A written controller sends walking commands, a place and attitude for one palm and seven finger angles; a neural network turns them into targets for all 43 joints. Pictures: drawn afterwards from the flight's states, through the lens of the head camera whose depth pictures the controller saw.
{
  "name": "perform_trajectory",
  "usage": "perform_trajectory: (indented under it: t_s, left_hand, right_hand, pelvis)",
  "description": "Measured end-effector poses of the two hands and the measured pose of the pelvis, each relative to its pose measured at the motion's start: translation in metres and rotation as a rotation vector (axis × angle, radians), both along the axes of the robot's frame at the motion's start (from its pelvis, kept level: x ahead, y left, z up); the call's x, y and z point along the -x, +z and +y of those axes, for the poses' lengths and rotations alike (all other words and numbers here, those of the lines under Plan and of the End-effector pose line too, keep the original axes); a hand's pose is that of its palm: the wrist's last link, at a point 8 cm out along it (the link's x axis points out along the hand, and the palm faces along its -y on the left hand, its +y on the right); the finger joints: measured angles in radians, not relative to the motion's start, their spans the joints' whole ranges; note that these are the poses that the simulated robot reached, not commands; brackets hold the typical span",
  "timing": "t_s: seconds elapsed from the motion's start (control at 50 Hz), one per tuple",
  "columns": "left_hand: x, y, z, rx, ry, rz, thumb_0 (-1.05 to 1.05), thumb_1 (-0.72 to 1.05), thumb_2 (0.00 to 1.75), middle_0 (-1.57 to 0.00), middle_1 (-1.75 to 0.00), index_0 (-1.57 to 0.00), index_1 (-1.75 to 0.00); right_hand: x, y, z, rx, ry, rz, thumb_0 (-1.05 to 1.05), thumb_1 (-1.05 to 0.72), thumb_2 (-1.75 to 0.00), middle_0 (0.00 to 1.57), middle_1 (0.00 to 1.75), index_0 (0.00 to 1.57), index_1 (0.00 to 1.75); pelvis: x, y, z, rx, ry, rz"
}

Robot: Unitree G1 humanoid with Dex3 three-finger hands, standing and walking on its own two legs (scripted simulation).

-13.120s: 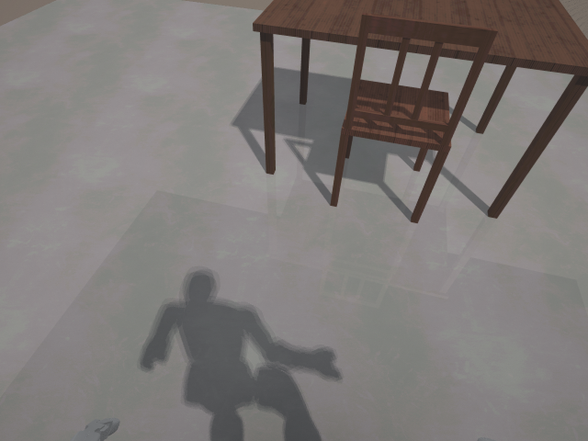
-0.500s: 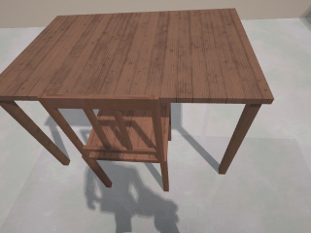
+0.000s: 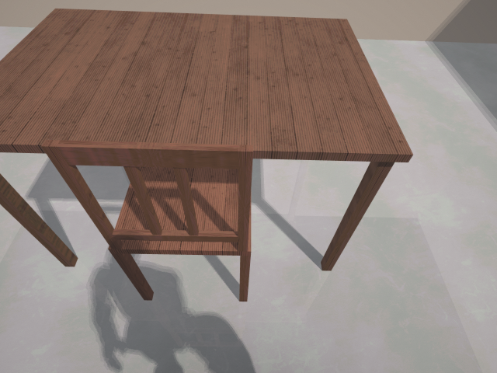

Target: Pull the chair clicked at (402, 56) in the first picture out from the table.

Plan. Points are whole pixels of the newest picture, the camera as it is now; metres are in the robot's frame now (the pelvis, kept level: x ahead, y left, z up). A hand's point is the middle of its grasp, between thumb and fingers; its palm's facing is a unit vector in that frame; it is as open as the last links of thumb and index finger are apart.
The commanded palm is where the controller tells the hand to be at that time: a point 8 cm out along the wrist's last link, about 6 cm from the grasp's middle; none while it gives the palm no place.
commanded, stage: look again from close up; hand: left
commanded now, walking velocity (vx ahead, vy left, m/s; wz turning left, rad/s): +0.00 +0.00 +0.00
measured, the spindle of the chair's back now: (145, 203) +0.49 +0.26 -0.11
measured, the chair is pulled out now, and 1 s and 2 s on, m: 0.00 0.00 0.00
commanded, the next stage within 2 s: none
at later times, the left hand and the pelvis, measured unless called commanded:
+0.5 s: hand out of the picture +0.01 +0.14 -0.18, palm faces +0.03 -0.98 -0.20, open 7.3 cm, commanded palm none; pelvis +0.00 -0.03 +0.00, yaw +0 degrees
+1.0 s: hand out of the picture -0.03 +0.14 -0.18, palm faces +0.04 -0.99 -0.15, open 7.4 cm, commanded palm none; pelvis +0.00 -0.01 +0.00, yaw +0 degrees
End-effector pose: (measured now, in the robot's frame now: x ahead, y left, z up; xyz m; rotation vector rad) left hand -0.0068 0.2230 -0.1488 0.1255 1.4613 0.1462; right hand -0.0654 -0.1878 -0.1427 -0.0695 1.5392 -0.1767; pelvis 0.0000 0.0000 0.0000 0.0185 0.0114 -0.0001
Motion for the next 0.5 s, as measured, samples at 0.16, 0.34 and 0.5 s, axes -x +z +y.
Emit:
perform_trajectory:
  t_s: [0.16,0.34,0.5]
  left_hand:
    - [-0.026,0.008,-0.021,-0.075,-0.060,-0.080,0.02,0.94,0.90,-0.20,-0.29,-0.20,-0.30]
    - [-0.025,0.001,-0.029,-0.056,-0.028,-0.139,0.02,0.94,0.90,-0.20,-0.29,-0.20,-0.30]
    - [-0.008,0.003,-0.033,-0.028,-0.013,-0.123,0.02,0.94,0.90,-0.20,-0.29,-0.20,-0.30]
  right_hand:
    - [-0.011,-0.021,-0.032,-0.037,-0.005,0.002,0.00,-0.91,-0.89,0.21,0.30,0.20,0.30]
    - [-0.081,-0.018,-0.062,0.034,0.063,-0.210,0.01,-0.93,-0.89,0.20,0.30,0.19,0.30]
    - [-0.092,-0.007,-0.065,0.047,0.097,-0.244,0.01,-0.93,-0.89,0.20,0.30,0.19,0.30]
  pelvis:
    - [-0.001,-0.007,-0.022,0.021,-0.006,-0.005]
    - [-0.002,-0.010,-0.029,0.028,0.008,-0.051]
    - [-0.003,-0.004,-0.028,0.018,0.002,-0.046]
